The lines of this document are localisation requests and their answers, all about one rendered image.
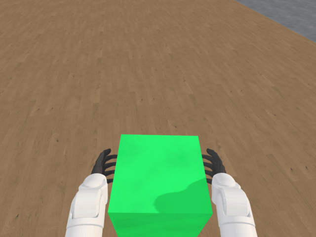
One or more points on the robot right hand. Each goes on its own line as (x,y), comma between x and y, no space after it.
(216,164)

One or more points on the robot left hand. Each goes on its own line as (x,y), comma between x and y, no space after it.
(100,165)

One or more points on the robot right forearm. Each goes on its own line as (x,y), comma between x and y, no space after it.
(234,213)

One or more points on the carton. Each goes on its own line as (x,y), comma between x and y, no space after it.
(159,187)

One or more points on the robot left forearm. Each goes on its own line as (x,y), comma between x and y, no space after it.
(87,212)

